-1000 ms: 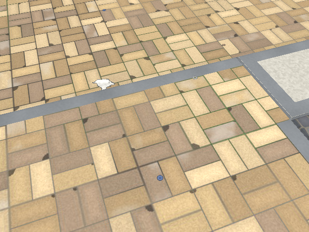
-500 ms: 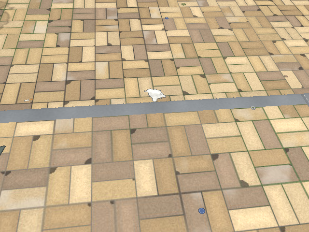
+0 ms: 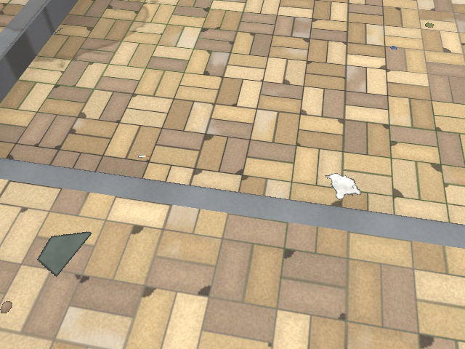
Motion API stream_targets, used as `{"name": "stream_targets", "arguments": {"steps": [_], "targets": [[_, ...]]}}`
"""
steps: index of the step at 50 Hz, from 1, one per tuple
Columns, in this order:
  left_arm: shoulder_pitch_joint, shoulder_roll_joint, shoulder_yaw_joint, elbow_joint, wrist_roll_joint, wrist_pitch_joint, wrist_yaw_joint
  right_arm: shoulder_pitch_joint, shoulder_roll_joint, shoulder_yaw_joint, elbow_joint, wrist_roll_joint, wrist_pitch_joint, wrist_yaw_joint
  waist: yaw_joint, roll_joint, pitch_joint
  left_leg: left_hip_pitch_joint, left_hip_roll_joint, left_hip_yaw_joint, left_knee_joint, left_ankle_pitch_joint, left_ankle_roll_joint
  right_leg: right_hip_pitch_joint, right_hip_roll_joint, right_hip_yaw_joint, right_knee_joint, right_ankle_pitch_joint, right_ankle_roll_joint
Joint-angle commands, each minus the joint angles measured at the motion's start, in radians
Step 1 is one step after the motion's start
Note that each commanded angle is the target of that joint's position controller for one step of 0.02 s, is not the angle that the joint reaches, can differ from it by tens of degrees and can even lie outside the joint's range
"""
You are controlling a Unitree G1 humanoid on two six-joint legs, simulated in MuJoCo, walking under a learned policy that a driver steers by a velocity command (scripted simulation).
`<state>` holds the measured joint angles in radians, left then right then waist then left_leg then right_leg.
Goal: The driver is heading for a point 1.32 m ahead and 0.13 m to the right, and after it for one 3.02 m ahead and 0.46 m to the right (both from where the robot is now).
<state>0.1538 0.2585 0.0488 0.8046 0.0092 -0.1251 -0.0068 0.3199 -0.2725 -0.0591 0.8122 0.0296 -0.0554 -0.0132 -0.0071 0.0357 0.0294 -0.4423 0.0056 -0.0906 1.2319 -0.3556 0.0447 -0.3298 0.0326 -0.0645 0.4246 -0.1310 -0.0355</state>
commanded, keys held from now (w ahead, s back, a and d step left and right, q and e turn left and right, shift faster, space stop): w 1.00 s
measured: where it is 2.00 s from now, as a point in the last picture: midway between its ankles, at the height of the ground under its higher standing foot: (227, 181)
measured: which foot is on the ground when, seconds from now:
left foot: up 0.00-0.34, down 0.36-0.90, up 0.92-1.00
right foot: down 0.00-0.36, up 0.38-0.88, down 0.90-1.00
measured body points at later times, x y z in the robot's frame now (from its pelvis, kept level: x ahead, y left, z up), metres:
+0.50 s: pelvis +0.26 +0.08 +0.00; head +0.29 +0.10 +0.45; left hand +0.31 +0.36 -0.13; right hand +0.41 -0.17 -0.10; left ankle +0.30 +0.17 -0.74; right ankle +0.20 -0.08 -0.64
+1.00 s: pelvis +0.54 +0.04 -0.01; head +0.57 +0.04 +0.44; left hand +0.68 +0.31 -0.12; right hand +0.57 -0.22 -0.15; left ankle +0.37 +0.17 -0.64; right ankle +0.63 -0.04 -0.74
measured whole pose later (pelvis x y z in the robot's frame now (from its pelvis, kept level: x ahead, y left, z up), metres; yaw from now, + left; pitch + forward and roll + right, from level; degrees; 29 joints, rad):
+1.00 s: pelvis +0.54 +0.04 -0.01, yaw +4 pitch +2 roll +0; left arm 0.11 0.25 0.05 0.81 -0.01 -0.09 -0.05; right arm 0.38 -0.26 -0.05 0.90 0.03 -0.07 -0.01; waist -0.02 0.01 0.03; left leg -0.28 0.00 -0.05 1.13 -0.47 0.04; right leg -0.45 0.02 -0.06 0.57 -0.16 -0.07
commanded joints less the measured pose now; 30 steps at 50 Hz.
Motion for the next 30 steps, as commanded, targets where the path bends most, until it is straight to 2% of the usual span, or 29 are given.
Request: {"name": "stream_targets", "arguments": {"steps": [1, 2, 4, 7, 10, 13, 15, 16, 17, 18, 19, 20, 21, 22, 23, 24, 27, 30], "targets": [[0.05, 0.081, 0.021, -0.009, 0.001, -0.015, -0.01, 0.045, -0.023, -0.01, -0.071, 0.002, 0.001, 0.004, -0.002, -0.105, -0.051, -0.161, 0.108, -0.031, -0.017, 0.05, 0.003, 0.155, -0.272, 0.279, -0.271, 0.012, -0.179], [0.06, 0.091, 0.026, 0.005, -0.005, -0.02, -0.013, 0.029, -0.011, -0.006, -0.081, 0.0, 0.006, 0.003, -0.005, -0.1, -0.032, -0.175, 0.114, -0.029, -0.061, 0.057, 0.001, 0.139, -0.274, 0.25, -0.292, 0.037, -0.192], [0.079, 0.123, 0.035, 0.026, -0.009, -0.024, -0.015, -0.034, -0.012, 0.0, -0.11, -0.014, 0.005, 0.002, -0.001, -0.079, -0.011, -0.224, 0.123, -0.029, -0.166, 0.114, -0.007, 0.149, -0.288, 0.214, -0.317, 0.089, -0.215], [0.092, 0.15, 0.04, 0.039, -0.018, -0.011, -0.01, -0.126, -0.016, 0.011, -0.138, -0.022, -0.012, 0.016, 0.017, -0.073, -0.006, -0.231, 0.132, 0.015, -0.359, 0.272, -0.012, 0.182, -0.267, 0.136, -0.32, 0.143, -0.199], [0.137, 0.174, 0.04, 0.055, -0.029, 0.004, -0.008, -0.236, -0.014, 0.02, -0.165, -0.015, -0.025, 0.032, 0.06, -0.087, 0.01, -0.159, 0.102, 0.079, -0.522, 0.352, -0.02, 0.178, -0.243, 0.075, -0.296, 0.135, -0.168], [0.193, 0.192, 0.041, 0.084, -0.04, 0.022, -0.011, -0.306, -0.037, 0.016, -0.201, -0.005, -0.026, 0.043, 0.077, -0.108, 0.026, -0.149, 0.084, 0.092, -0.608, 0.298, -0.003, 0.256, -0.285, 0.091, -0.263, 0.104, -0.15], [0.194, 0.203, 0.042, 0.094, -0.045, 0.036, -0.009, -0.301, -0.057, 0.008, -0.212, -0.007, -0.029, 0.049, 0.054, -0.119, 0.021, -0.104, 0.062, 0.111, -0.66, 0.234, 0.025, 0.301, -0.31, 0.097, -0.21, 0.145, -0.133], [0.176, 0.209, 0.041, 0.094, -0.046, 0.043, -0.007, -0.239, -0.074, -0.004, -0.198, -0.012, -0.031, 0.049, 0.006, -0.12, -0.01, 0.0, 0.033, 0.137, -0.702, 0.237, 0.043, 0.296, -0.299, 0.077, -0.133, 0.258, -0.114], [0.178, 0.191, 0.034, 0.096, -0.043, 0.048, -0.004, -0.107, -0.115, -0.029, -0.155, -0.017, -0.03, 0.044, -0.055, -0.102, -0.088, 0.185, -0.004, 0.161, -0.728, 0.241, 0.066, 0.267, -0.251, 0.031, 0.034, 0.401, -0.088], [0.174, 0.146, 0.014, 0.078, -0.024, 0.046, 0.0, 0.079, -0.19, -0.06, -0.113, -0.022, -0.027, 0.031, -0.132, -0.032, -0.212, 0.457, 0.103, 0.031, -0.718, 0.25, 0.116, 0.112, -0.195, -0.025, 0.312, 0.31, -0.042], [0.263, 0.023, -0.025, 0.044, -0.008, 0.025, -0.006, 0.162, -0.312, -0.082, -0.102, -0.033, -0.02, 0.024, -0.09, 0.243, -0.321, 0.793, 0.367, -0.445, -0.811, 0.149, 0.276, -0.301, -0.03, -0.036, 0.713, -0.234, 0.027], [0.246, 0.09, -0.011, 0.061, -0.031, 0.0, -0.01, 0.192, -0.229, -0.061, -0.096, -0.022, -0.024, 0.03, -0.113, 0.196, -0.394, 0.808, 0.405, -0.65, -0.928, 0.074, 0.311, -0.424, -0.026, 0.13, 0.876, -0.436, 0.017], [0.17, 0.153, 0.008, 0.034, -0.059, -0.01, -0.014, 0.121, -0.177, -0.042, -0.103, -0.024, -0.03, 0.034, -0.095, 0.142, -0.25, 0.706, 0.37, -0.505, -0.927, 0.107, 0.264, -0.505, -0.083, 0.137, 0.917, -0.372, -0.004], [0.117, 0.148, 0.007, 0.022, -0.055, -0.01, -0.01, 0.042, -0.135, -0.03, -0.117, -0.022, -0.03, 0.036, -0.067, 0.081, -0.179, 0.579, 0.322, -0.367, -0.933, 0.182, 0.232, -0.482, -0.13, 0.119, 0.877, -0.278, -0.011], [0.093, 0.137, 0.01, 0.021, -0.038, -0.004, -0.006, -0.022, -0.101, -0.02, -0.124, -0.025, -0.031, 0.04, -0.037, 0.039, -0.121, 0.455, 0.28, -0.274, -0.963, 0.25, 0.213, -0.438, -0.16, 0.116, 0.813, -0.214, -0.007], [0.107, 0.127, 0.014, 0.024, -0.03, 0.009, -0.005, -0.057, -0.077, -0.014, -0.127, -0.03, -0.035, 0.042, -0.002, 0.051, -0.101, 0.374, 0.247, -0.212, -0.999, 0.287, 0.197, -0.372, -0.185, 0.127, 0.762, -0.165, -0.005], [0.12, 0.08, 0.01, 0.029, -0.023, 0.043, -0.004, -0.049, -0.091, -0.022, -0.102, -0.028, -0.055, 0.042, 0.032, 0.033, -0.069, 0.291, 0.225, -0.12, -1.07, 0.384, 0.212, -0.326, -0.185, 0.119, 0.684, -0.08, 0.013], [0.024, 0.069, 0.008, -0.004, -0.011, 0.051, 0.0, 0.007, -0.106, -0.028, -0.061, -0.027, -0.057, 0.027, 0.016, 0.012, -0.024, 0.313, 0.217, -0.059, -1.094, 0.447, 0.207, -0.401, -0.179, 0.12, 0.525, 0.051, 0.032]]}}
